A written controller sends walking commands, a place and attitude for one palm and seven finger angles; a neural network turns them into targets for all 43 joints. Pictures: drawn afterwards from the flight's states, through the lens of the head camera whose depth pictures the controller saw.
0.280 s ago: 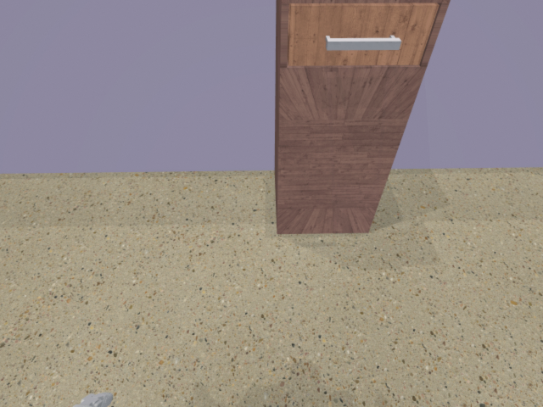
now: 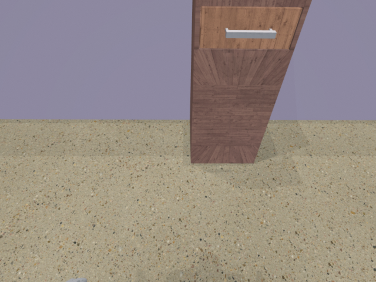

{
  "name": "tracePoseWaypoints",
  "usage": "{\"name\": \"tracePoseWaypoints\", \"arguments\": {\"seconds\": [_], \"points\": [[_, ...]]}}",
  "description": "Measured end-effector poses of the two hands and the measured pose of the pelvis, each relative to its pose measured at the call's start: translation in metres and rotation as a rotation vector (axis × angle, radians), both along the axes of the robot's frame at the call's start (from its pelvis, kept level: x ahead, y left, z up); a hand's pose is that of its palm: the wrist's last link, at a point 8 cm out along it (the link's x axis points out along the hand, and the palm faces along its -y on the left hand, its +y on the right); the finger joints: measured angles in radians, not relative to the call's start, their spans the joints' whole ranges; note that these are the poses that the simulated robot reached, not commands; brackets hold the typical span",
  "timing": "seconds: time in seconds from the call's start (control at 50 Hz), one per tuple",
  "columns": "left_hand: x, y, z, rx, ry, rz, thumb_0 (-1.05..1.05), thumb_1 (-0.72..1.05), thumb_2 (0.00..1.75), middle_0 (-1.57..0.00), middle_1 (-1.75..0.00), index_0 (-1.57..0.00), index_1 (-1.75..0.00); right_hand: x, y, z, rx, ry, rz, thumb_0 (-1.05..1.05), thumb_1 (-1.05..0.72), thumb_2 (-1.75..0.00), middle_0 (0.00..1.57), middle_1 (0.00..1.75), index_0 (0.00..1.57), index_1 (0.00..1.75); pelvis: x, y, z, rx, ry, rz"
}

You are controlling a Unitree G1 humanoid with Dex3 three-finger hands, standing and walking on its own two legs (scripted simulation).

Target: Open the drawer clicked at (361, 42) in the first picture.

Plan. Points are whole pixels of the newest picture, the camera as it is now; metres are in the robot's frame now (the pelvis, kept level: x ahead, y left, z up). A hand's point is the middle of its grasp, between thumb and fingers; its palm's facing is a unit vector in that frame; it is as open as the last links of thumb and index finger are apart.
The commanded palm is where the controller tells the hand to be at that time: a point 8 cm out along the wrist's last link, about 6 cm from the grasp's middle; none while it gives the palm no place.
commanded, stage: stand and wait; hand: left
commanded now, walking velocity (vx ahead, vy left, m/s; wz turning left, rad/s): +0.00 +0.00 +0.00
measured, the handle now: (249, 32) +1.00 -0.18 +0.12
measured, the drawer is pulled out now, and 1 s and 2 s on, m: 0.00 0.00 0.00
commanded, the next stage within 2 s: look at it before walking up in 0.54 s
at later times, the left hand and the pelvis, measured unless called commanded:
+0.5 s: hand out of the picture +0.06 +0.24 -0.15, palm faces -0.03 -0.94 -0.34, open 7.4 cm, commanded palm none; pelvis -0.01 -0.01 +0.00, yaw +0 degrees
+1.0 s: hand out of the picture +0.07 +0.24 -0.15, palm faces -0.03 -0.94 -0.33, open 7.4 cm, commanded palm none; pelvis -0.01 -0.01 +0.01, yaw +0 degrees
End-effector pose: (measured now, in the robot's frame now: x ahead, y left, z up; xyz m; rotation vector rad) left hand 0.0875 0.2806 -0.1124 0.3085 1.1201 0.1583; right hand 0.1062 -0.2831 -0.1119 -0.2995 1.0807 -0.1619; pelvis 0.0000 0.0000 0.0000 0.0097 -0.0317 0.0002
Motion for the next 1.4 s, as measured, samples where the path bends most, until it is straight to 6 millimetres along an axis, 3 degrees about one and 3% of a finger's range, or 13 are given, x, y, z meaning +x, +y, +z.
{"name": "tracePoseWaypoints", "arguments": {"seconds": [0.26, 0.5, 1.1, 1.4], "points": [[-0.033, 0.004, -0.002, 0.016, 0.078, 0.030, 0.01, 0.90, 0.90, -0.21, -0.30, -0.20, -0.30, -0.042, -0.014, -0.006, -0.013, 0.106, -0.041, 0.01, -0.90, -0.90, 0.21, 0.30, 0.20, 0.30, -0.009, -0.005, 0.003, -0.003, -0.007, 0.000], [-0.038, 0.006, 0.000, 0.022, 0.090, 0.031, 0.01, 0.91, 0.90, -0.21, -0.30, -0.20, -0.30, -0.062, -0.015, -0.008, -0.009, 0.150, -0.056, 0.01, -0.90, -0.90, 0.21, 0.30, 0.20, 0.30, -0.013, -0.006, 0.004, -0.004, -0.005, -0.001], [-0.028, 0.005, -0.001, 0.013, 0.083, 0.033, 0.01, 0.91, 0.90, -0.21, -0.30, -0.20, -0.30, -0.037, -0.014, -0.002, -0.017, 0.115, -0.036, 0.01, -0.90, -0.90, 0.21, 0.30, 0.20, 0.30, -0.006, -0.005, 0.006, -0.005, 0.001, 0.002], [-0.027, 0.004, -0.002, 0.022, 0.105, 0.035, 0.01, 0.91, 0.90, -0.21, -0.30, -0.20, -0.30, -0.035, -0.011, -0.006, -0.012, 0.102, -0.059, 0.01, -0.90, -0.90, 0.21, 0.30, 0.20, 0.30, -0.005, -0.005, 0.004, -0.004, 0.005, -0.031]]}}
